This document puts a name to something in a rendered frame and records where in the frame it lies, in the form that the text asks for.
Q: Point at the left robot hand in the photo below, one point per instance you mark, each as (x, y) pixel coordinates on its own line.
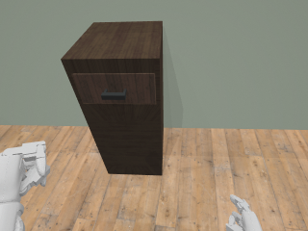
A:
(14, 162)

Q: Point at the handle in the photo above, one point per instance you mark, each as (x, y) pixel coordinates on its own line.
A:
(113, 95)

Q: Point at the right robot hand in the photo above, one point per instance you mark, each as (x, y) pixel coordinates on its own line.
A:
(247, 221)

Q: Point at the cabinet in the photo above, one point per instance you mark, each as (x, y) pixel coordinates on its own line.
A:
(129, 136)

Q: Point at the robot left forearm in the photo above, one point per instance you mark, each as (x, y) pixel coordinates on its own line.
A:
(10, 216)

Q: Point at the drawer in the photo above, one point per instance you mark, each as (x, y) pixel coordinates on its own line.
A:
(140, 87)

